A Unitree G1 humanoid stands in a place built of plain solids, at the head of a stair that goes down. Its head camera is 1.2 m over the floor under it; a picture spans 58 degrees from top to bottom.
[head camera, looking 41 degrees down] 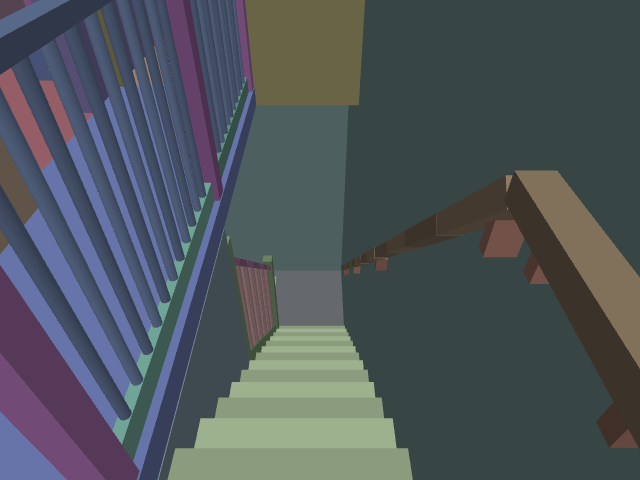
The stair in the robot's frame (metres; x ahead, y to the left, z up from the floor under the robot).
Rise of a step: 0.21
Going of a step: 0.21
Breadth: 0.75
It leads straight ahead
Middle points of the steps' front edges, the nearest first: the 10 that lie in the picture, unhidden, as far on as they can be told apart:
0.61 0.09 -0.21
0.81 0.09 -0.43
1.02 0.09 -0.64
1.23 0.09 -0.85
1.43 0.09 -1.06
1.64 0.09 -1.28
1.84 0.09 -1.49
2.05 0.09 -1.70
2.25 0.09 -1.92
2.46 0.09 -2.13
